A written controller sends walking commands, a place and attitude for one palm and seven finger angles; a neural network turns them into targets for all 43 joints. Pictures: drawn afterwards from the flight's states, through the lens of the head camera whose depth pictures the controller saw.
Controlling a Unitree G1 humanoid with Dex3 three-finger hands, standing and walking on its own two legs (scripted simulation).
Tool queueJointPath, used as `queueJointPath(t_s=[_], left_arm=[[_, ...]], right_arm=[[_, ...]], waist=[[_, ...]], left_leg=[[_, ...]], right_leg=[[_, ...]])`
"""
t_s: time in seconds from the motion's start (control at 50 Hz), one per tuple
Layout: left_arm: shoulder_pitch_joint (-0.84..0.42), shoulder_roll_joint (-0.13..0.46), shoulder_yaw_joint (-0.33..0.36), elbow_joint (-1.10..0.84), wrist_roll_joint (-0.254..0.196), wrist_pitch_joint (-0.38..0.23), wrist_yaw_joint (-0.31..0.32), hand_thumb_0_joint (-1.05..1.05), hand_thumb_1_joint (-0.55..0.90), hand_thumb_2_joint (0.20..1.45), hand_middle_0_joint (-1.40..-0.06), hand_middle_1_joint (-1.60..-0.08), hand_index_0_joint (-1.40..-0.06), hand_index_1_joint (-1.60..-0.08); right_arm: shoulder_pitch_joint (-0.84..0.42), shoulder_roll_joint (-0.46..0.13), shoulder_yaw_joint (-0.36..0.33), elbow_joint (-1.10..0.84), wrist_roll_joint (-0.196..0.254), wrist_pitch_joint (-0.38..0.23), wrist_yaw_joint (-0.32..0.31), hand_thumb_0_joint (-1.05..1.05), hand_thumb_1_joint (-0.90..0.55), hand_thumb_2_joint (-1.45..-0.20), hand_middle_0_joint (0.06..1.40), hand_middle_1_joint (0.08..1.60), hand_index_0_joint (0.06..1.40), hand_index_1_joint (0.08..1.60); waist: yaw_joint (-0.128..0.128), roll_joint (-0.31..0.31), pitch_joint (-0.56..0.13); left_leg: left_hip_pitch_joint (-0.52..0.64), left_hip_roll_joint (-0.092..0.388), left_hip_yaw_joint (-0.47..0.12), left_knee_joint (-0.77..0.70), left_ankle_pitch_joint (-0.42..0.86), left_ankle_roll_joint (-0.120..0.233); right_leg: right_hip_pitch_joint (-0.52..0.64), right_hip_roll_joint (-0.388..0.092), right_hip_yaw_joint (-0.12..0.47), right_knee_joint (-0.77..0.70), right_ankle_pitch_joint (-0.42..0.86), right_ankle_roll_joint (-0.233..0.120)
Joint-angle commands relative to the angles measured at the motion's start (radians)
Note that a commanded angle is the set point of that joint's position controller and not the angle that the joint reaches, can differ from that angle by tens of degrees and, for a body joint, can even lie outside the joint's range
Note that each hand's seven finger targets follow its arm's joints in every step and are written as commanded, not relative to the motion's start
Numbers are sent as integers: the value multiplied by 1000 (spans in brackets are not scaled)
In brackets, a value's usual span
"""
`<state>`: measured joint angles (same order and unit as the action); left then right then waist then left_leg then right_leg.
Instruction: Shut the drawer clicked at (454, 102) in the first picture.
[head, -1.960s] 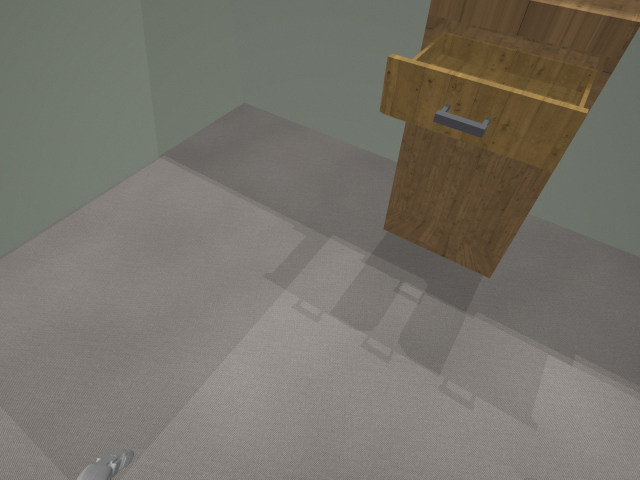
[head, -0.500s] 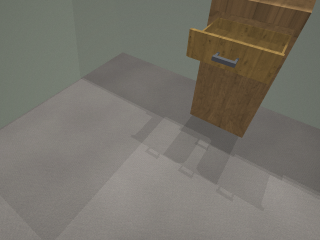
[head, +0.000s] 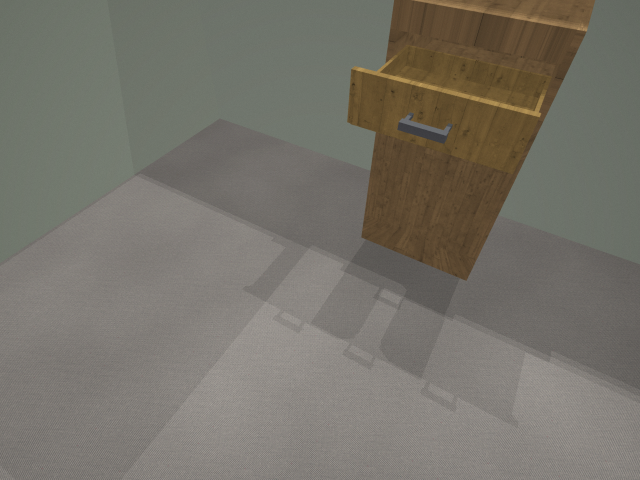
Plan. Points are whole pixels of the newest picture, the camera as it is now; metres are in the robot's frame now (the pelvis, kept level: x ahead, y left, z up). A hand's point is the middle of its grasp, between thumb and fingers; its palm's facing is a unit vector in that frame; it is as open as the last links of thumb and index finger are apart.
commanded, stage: walk to a spot facing it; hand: left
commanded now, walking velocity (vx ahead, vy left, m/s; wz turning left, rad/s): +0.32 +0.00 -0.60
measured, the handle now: (425, 126) +0.85 -0.17 +0.02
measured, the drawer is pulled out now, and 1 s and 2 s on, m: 0.30 0.30 0.30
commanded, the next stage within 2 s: turn to face it in 0.34 s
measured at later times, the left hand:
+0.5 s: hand out of the picture +0.14 +0.13 -0.16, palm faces -0.13 -0.98 -0.17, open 7.4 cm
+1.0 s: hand (261, 327) +0.41 +0.15 -0.17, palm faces -0.35 -0.92 -0.19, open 7.4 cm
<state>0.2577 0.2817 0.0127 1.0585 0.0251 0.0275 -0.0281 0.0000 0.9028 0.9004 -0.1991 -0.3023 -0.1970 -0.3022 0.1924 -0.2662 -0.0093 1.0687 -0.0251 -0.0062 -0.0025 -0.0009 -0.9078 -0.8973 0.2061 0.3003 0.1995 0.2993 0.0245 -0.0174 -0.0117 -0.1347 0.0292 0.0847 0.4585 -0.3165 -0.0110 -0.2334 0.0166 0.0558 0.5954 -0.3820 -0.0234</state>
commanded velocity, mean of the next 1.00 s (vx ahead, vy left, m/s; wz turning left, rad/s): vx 0.14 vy -0.01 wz -0.32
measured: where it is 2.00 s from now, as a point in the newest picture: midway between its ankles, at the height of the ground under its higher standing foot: (381, 416)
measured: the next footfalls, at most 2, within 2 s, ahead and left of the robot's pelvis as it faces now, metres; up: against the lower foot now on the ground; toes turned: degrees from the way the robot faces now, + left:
right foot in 0.14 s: +0.09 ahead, -0.12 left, +0.00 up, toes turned -9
left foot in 0.62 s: +0.37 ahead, +0.04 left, +0.00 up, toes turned -8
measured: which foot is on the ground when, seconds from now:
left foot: down 0.00-0.14, up 0.16-0.60, down 0.62-1.00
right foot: up 0.00-0.12, down 0.14-0.64, up 0.66-1.00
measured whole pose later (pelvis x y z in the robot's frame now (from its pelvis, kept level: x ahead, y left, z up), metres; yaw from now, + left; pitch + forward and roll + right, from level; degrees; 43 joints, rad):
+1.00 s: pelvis +0.27 +0.00 +0.00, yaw -23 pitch -1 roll -1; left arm 0.20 0.20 0.08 0.96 0.03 0.05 0.00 0.00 0.91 0.90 -0.19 -0.30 -0.19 -0.30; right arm 0.26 -0.17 -0.04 1.02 -0.03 -0.01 -0.03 -0.01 -0.92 -0.90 0.21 0.30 0.20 0.30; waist -0.02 -0.03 0.03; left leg -0.25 0.05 0.27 0.45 -0.20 0.08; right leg -0.44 -0.07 -0.03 0.92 -0.37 0.03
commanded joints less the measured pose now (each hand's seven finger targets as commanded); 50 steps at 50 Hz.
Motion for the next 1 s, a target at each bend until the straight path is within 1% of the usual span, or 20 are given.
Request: queueJointPath(t_s=[0.0,0.06,0.1,0.12,0.14,0.16,0.22,0.26,0.32,0.42,0.5,0.56,0.58,0.6,0.62,0.64,0.68,0.76,0.92,0.98], left_arm=[[-136,81,47,-154,-2,-31,-9,0,900,900,-200,-300,-200,-300],[-48,34,53,-139,-6,-43,-18,0,900,900,-200,-300,-200,-300],[196,50,66,-57,1,-51,-15,0,900,900,-200,-300,-200,-300],[325,167,92,-23,8,-68,4,0,900,900,-200,-300,-200,-300],[385,221,100,-14,-8,-75,21,0,900,900,-200,-300,-200,-300],[357,201,100,-23,-15,-79,35,0,900,900,-200,-300,-200,-300],[195,96,76,-66,-7,-88,40,0,900,900,-200,-300,-200,-300],[163,64,66,-69,0,-97,41,0,900,900,-200,-300,-200,-300],[168,56,62,-51,-1,-108,42,0,900,900,-200,-300,-200,-300],[223,32,57,-22,-1,-112,50,0,900,900,-200,-300,-200,-300],[221,34,60,-28,3,-98,61,0,900,900,-200,-300,-200,-300],[170,55,70,-48,-3,-85,66,0,900,900,-200,-300,-200,-300],[167,44,71,-52,-12,-78,67,0,900,900,-200,-300,-200,-300],[209,6,68,-55,-28,-75,64,0,900,900,-200,-300,-200,-300],[272,-33,57,-59,-33,-71,60,0,900,900,-200,-300,-200,-300],[245,-1,66,-71,-20,-62,68,0,900,900,-200,-300,-200,-300],[136,-25,71,-80,-4,-45,54,0,900,900,-200,-300,-200,-300],[160,-60,71,-74,-3,0,31,0,900,900,-200,-300,-200,-300],[21,-58,68,-120,5,22,30,0,900,900,-200,-300,-200,-300],[-40,-53,63,-140,7,15,18,0,900,900,-200,-300,-200,-300]], right_arm=[[118,-219,-73,-42,1,-41,-17,0,-900,-900,200,300,200,300],[55,-186,-73,-62,-4,-46,-19,0,-900,-900,200,300,200,300],[12,-165,-70,-74,2,-44,-12,0,-900,-900,200,300,200,300],[6,-93,-53,-106,16,-45,-2,0,-900,-900,200,300,200,300],[-64,-64,-41,-163,12,-57,3,0,-900,-900,200,300,200,300],[-83,-88,-52,-162,12,-61,0,0,-900,-900,200,300,200,300],[-67,-45,-57,-127,3,-53,4,0,-900,-900,200,300,200,300],[-12,-14,-54,-105,-2,-37,7,0,-900,-900,200,300,200,300],[1,8,-58,-112,2,-26,16,0,-900,-900,200,300,200,300],[-92,23,-55,-155,6,-33,23,0,-900,-900,200,300,200,300],[-144,41,-43,-180,14,-43,13,0,-900,-900,200,300,200,300],[26,11,-50,-133,14,-46,-12,0,-900,-900,200,300,200,300],[133,-24,-56,-100,8,-48,-23,0,-900,-900,200,300,200,300],[221,-112,-73,-93,-4,-52,-33,0,-900,-900,200,300,200,300],[282,-184,-81,-81,6,-45,-30,0,-900,-900,200,300,200,300],[232,-144,-64,-100,15,-33,-26,0,-900,-900,200,300,200,300],[96,-58,-46,-124,7,-42,-37,0,-900,-900,200,300,200,300],[30,0,-27,-124,5,-45,-36,0,-900,-900,200,300,200,300],[96,-35,-52,-100,-2,-27,-32,0,-900,-900,200,300,200,300],[141,-75,-69,-80,-9,-25,-27,0,-900,-900,200,300,200,300]], waist=[[-75,170,146],[-17,146,92],[98,19,4],[141,-300,-39],[146,-367,-13],[128,-233,7],[36,1,92],[-10,-15,96],[-29,-42,89],[1,-77,95],[18,-106,81],[-58,-117,-2],[-96,-89,-60],[-112,99,-169],[-93,318,-272],[-80,191,-227],[-45,154,-29],[15,170,4],[-33,134,25],[-65,126,24]], left_leg=[[150,366,-296,-262,-54,200],[64,321,-105,-136,161,138],[-120,199,49,189,132,64],[-391,91,121,503,-77,6],[-578,7,49,720,-275,-12],[-620,53,-52,782,-209,0],[-559,113,-76,767,-49,-16],[-519,112,-59,721,14,-34],[-513,102,-37,642,104,-47],[-562,88,-14,484,158,-44],[-436,36,17,287,126,-24],[-163,-22,31,95,214,-3],[31,17,8,28,374,7],[279,233,-199,71,746,90],[364,493,-434,33,1094,224],[220,490,-399,-39,904,272],[-3,402,-291,-136,566,209],[-167,271,-56,-174,469,142],[-106,311,-65,-239,192,169],[-64,350,-106,-275,-44,170]], right_leg=[[-415,-66,-44,262,-121,11],[-201,-91,-96,104,-78,4],[157,-14,-159,-89,125,-10],[346,-224,194,-256,18,-91],[360,-395,578,-379,139,-186],[367,-400,547,-357,190,-236],[150,-331,374,-351,246,-225],[77,-280,248,-361,338,-194],[65,-229,161,-373,390,-178],[170,-209,122,-343,570,-163],[206,-197,115,-257,872,-133],[179,-160,93,-77,993,-86],[97,-124,83,58,882,-55],[-106,-15,11,277,476,-5],[-223,63,-47,616,-277,20],[-210,15,4,718,-292,12],[-285,-43,-5,751,-138,36],[-185,-71,-53,619,1,52],[-213,-96,-88,333,17,57],[-207,-99,-107,227,-21,42]])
